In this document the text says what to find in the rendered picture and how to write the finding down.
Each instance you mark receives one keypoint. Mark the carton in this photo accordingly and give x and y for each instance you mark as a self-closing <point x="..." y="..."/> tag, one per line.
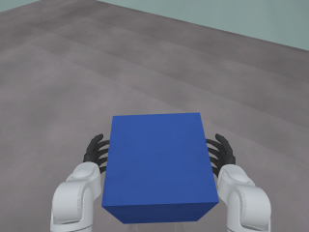
<point x="158" y="169"/>

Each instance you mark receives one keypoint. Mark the right robot hand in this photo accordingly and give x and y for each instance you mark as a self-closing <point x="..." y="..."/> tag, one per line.
<point x="224" y="156"/>

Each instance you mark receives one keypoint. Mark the robot left forearm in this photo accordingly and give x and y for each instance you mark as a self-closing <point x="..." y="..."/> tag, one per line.
<point x="73" y="201"/>

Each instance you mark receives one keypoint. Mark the robot right forearm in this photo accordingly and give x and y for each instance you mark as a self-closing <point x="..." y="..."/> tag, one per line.
<point x="248" y="207"/>

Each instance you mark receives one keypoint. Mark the left robot hand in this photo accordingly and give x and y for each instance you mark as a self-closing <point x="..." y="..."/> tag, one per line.
<point x="93" y="153"/>

